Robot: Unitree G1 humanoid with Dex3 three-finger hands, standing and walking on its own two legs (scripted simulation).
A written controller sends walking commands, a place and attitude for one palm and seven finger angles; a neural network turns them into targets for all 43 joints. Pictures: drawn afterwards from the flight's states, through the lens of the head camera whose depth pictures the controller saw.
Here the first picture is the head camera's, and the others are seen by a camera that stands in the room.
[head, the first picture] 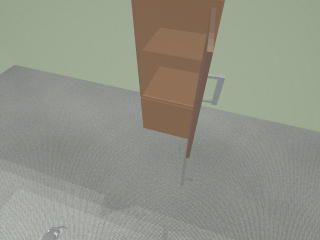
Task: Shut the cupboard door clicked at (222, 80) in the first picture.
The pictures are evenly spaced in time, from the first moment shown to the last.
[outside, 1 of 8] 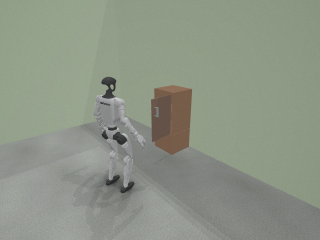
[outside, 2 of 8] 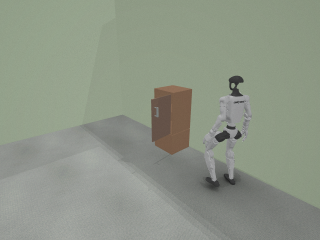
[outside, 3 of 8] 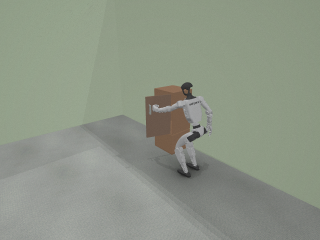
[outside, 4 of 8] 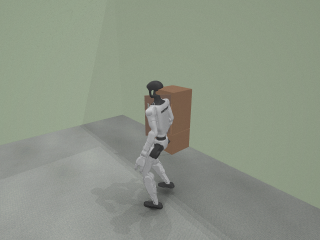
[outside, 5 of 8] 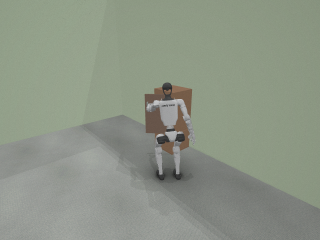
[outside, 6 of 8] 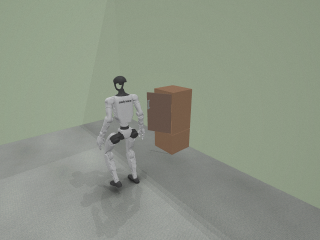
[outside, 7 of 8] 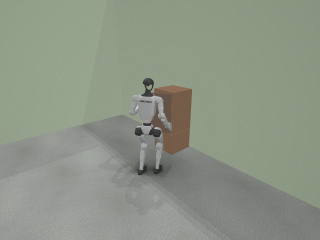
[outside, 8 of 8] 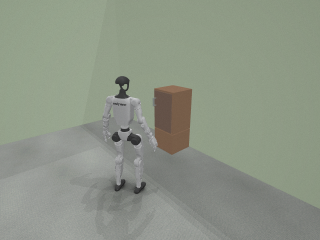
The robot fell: no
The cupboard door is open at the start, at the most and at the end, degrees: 96 96 0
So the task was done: yes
